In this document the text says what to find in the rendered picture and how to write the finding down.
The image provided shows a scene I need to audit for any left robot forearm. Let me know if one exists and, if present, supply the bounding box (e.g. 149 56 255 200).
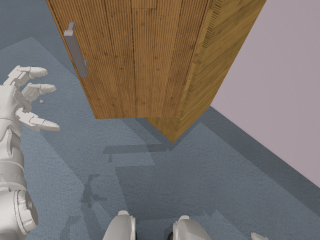
0 118 27 195

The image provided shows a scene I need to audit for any right robot thigh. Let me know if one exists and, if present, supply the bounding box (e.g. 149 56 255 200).
173 219 211 240

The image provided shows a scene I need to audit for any handle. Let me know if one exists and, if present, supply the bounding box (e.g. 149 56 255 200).
63 21 88 78

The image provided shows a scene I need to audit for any left robot hand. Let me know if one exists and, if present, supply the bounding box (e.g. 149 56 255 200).
0 65 61 132

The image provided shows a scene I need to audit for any left robot upper arm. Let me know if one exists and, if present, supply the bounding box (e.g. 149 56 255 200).
0 189 39 240

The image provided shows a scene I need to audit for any cupboard door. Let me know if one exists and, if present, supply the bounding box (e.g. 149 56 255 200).
46 0 211 119

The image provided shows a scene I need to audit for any left robot shin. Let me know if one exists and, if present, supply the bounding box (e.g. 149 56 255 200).
118 210 129 215

